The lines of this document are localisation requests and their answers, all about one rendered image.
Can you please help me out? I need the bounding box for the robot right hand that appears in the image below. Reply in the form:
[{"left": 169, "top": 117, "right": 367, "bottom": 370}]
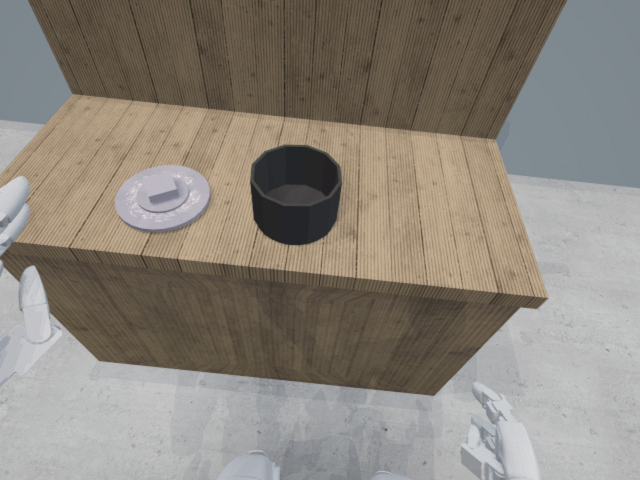
[{"left": 461, "top": 382, "right": 541, "bottom": 480}]

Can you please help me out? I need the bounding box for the left robot thigh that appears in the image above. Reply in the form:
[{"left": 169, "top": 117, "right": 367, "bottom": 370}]
[{"left": 216, "top": 455, "right": 280, "bottom": 480}]

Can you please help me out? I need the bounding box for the robot left hand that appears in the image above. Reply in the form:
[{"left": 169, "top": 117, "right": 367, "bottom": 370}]
[{"left": 0, "top": 176, "right": 62, "bottom": 387}]

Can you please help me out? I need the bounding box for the knob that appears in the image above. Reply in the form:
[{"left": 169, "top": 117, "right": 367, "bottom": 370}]
[{"left": 142, "top": 172, "right": 179, "bottom": 203}]

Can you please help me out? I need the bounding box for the pot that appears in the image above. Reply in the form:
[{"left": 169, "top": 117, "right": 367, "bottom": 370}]
[{"left": 250, "top": 145, "right": 342, "bottom": 245}]

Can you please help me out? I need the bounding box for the lid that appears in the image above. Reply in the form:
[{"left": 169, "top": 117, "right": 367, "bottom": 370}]
[{"left": 115, "top": 165, "right": 210, "bottom": 232}]

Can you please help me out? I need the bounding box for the robot left shin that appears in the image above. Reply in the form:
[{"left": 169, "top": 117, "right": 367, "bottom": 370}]
[{"left": 247, "top": 450, "right": 268, "bottom": 458}]

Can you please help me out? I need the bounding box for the table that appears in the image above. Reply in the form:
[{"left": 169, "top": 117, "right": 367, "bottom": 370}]
[{"left": 0, "top": 0, "right": 567, "bottom": 396}]

